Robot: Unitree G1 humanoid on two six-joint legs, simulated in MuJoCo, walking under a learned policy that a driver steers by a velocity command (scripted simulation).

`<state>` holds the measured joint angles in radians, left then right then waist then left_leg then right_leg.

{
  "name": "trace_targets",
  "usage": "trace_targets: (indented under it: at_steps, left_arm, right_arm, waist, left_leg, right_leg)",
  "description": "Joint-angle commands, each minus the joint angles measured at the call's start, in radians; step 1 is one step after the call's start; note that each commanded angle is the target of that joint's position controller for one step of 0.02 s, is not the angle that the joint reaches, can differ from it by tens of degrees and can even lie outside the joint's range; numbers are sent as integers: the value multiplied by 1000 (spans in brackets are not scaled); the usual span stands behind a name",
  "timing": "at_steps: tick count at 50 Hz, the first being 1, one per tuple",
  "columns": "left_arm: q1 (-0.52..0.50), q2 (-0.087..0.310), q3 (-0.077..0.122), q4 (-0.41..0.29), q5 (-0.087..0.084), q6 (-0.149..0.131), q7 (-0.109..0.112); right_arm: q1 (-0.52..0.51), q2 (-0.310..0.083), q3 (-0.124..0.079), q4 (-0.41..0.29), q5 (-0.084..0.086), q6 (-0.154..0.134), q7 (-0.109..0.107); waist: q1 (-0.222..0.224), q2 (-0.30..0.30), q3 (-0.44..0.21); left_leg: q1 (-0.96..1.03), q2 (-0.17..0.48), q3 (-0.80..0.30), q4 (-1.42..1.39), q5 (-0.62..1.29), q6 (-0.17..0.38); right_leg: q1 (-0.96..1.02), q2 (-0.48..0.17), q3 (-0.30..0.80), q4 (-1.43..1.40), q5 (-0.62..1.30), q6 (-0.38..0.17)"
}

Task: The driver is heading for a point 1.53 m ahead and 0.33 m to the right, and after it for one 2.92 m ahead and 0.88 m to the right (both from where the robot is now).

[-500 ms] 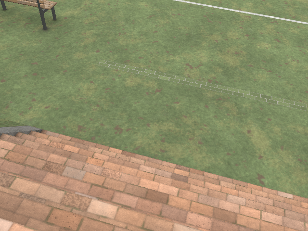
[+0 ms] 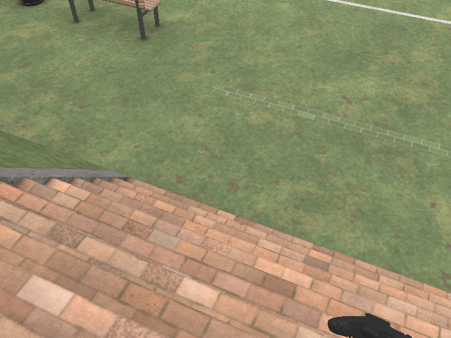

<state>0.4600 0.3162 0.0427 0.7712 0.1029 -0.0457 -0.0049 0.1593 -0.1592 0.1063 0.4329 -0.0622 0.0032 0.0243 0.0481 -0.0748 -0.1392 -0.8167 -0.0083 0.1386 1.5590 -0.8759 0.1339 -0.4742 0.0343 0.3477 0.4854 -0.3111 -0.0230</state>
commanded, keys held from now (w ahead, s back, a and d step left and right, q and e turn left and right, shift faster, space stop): e+shift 0.48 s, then q+shift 0.40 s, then w+q+shift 0.12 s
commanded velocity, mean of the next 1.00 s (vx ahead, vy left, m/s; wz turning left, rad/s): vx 0.03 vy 0.00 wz -0.29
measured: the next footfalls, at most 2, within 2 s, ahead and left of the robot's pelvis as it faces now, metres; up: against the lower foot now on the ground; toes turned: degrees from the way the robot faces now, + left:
right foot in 0.52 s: +0.06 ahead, -0.31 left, -0.22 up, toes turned -29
left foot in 1.46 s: +0.34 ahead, -0.14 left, -0.44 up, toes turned +17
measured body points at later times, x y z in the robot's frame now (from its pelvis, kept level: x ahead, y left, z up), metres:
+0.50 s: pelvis +0.01 -0.15 +0.02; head +0.03 -0.16 +0.47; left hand +0.30 -0.02 -0.06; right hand -0.16 -0.38 -0.10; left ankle -0.02 +0.11 -0.56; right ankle +0.07 -0.30 -0.69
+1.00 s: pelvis +0.06 -0.27 -0.07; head +0.04 -0.27 +0.38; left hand +0.15 -0.04 -0.21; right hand +0.06 -0.51 -0.20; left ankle +0.21 -0.07 -0.60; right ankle +0.02 -0.29 -0.79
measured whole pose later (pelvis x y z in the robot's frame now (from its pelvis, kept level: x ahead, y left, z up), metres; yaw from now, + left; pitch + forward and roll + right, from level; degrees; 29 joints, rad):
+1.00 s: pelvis +0.06 -0.27 -0.07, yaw -12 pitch +2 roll +1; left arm 0.37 0.25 -0.02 0.94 0.13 -0.13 -0.01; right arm 0.38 -0.20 0.02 0.79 -0.05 -0.06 0.06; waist -0.01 -0.02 -0.09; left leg -1.05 0.03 -0.23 1.58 0.05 -0.02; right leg -0.31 -0.03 -0.30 0.71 -0.46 -0.12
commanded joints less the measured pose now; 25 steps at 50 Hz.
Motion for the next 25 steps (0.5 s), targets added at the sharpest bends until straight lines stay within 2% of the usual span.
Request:
trace_targets:
  at_steps: [1,2,3,4,5,6,7,8,9,10,11,12,13,14,15,16,17,18,19,20,21,22,23,24,25]
  left_arm:
    - [-445,-21,-52,-282,-41,-34,33]
    - [-346,45,-29,-258,-34,-34,52]
    - [-209,106,-11,-187,3,-5,50]
    - [-98,125,-13,-148,37,42,33]
    - [-70,126,-11,-130,32,74,21]
    - [-61,113,-11,-127,28,83,16]
    - [-60,97,-11,-129,19,76,6]
    - [-87,73,-21,-148,5,71,-11]
    - [-140,52,-24,-171,10,57,-34]
    - [-244,37,-25,-230,13,38,-46]
    - [-326,15,-25,-266,10,27,-58]
    - [-408,10,-20,-293,21,19,-67]
    - [-491,2,-14,-316,39,16,-73]
    - [-552,-18,-10,-324,58,12,-78]
    - [-593,-13,3,-327,75,10,-77]
    - [-602,3,20,-324,80,12,-73]
    - [-601,28,37,-321,82,14,-60]
    - [-499,0,22,-234,51,47,-87]
    - [-415,-11,34,-160,31,44,-86]
    - [-350,0,48,-148,27,41,-85]
    - [-286,-12,58,-133,58,34,-77]
    - [-216,31,77,-97,56,32,-64]
    - [-195,75,92,-66,64,39,-53]
    - [-105,91,105,-11,67,32,-43]
    - [127,113,123,96,40,-1,-27]
  right_arm:
    - [380,-198,-94,57,-57,-25,12]
    - [191,-220,-102,44,-36,-30,42]
    - [53,-210,-121,40,-21,-26,62]
    - [-69,-198,-124,41,-27,-27,67]
    - [-217,-167,-114,25,-23,-39,66]
    - [-285,-139,-104,34,-7,-55,53]
    - [-265,-116,-91,73,7,-81,30]
    - [-224,-108,-81,107,-1,-107,-8]
    - [-113,-128,-90,160,0,-128,-43]
    - [2,-192,-107,219,-17,-142,-71]
    - [110,-211,-109,267,-24,-152,-85]
    - [200,-222,-109,302,-35,-153,-91]
    - [271,-221,-104,337,-52,-152,-90]
    - [344,-217,-99,371,-57,-148,-93]
    - [393,-199,-92,403,-63,-143,-91]
    - [411,-207,-93,422,-70,-141,-81]
    - [419,-233,-103,431,-71,-138,-68]
    - [290,-255,-111,383,-95,-142,-62]
    - [282,-294,-125,391,-102,-132,-22]
    - [194,-337,-146,389,-116,-127,-7]
    - [114,-361,-156,370,-143,-128,0]
    - [58,-376,-166,361,-133,-129,-2]
    - [75,-355,-168,379,-93,-120,-11]
    - [106,-350,-171,409,-102,-102,-13]
    - [57,-359,-174,408,-151,-80,7]
  waist:
    - [-323,220,143]
    - [-172,293,71]
    - [-72,275,21]
    - [16,240,14]
    - [83,213,44]
    - [119,154,60]
    - [110,82,55]
    - [73,76,30]
    - [10,82,25]
    - [-55,112,38]
    - [-116,137,85]
    - [-172,157,113]
    - [-220,193,121]
    - [-257,247,141]
    - [-276,294,151]
    - [-267,313,151]
    - [-256,316,162]
    - [-232,193,270]
    - [-203,258,302]
    - [-138,290,290]
    - [-68,286,287]
    - [-34,227,278]
    - [-42,195,269]
    - [-9,163,231]
    - [97,5,98]
  left_leg:
    - [642,477,-1152,-849,752,438]
    - [437,416,-843,-799,727,350]
    - [158,380,-592,-814,579,281]
    - [-78,353,-444,-849,404,225]
    - [-207,334,-338,-886,323,154]
    - [-210,332,-271,-858,342,93]
    - [-141,325,-214,-799,374,45]
    - [-25,313,-146,-734,452,-4]
    - [106,322,-127,-704,561,-6]
    - [290,360,-167,-709,617,-7]
    - [430,386,-169,-687,623,-35]
    - [554,424,-190,-673,578,-54]
    - [650,474,-222,-671,496,-71]
    - [708,510,-248,-682,431,-82]
    - [686,548,-269,-706,421,-77]
    - [645,575,-281,-729,417,-74]
    - [598,595,-285,-741,378,-77]
    - [397,499,-61,-772,7,-209]
    - [164,473,-53,-841,-98,-177]
    - [178,509,-62,-857,-104,-172]
    - [132,563,-68,-808,2,-189]
    - [238,570,-53,-724,39,-224]
    - [419,564,-73,-603,26,-256]
    - [444,527,-64,-434,96,-278]
    - [283,379,54,-92,213,-304]
  right_leg:
    - [-884,69,273,278,-11,127]
    - [-692,101,123,515,-20,135]
    - [-489,126,-80,828,-25,152]
    - [-361,124,-213,1095,69,151]
    - [-304,118,-253,1266,159,126]
    - [-294,107,-265,1326,235,94]
    - [-288,70,-273,1330,331,75]
    - [-326,36,-274,1291,411,67]
    - [-363,8,-297,1276,382,54]
    - [-469,-22,-306,1217,301,45]
    - [-580,-59,-292,1140,307,31]
    - [-678,-89,-285,1017,342,19]
    - [-743,-127,-279,861,405,8]
    - [-794,-161,-298,709,485,0]
    - [-765,-159,-346,649,494,-13]
    - [-708,-144,-391,609,478,-33]
    - [-648,-119,-428,565,461,-49]
    - [-394,-169,-464,73,875,-33]
    - [-74,-72,-538,214,898,25]
    - [-38,-69,-507,246,807,25]
    - [47,-73,-485,381,760,10]
    - [2,-94,-456,290,717,1]
    - [-63,-152,-392,58,685,-16]
    - [99,-143,-411,-29,714,-17]
    - [544,-24,-512,21,817,-7]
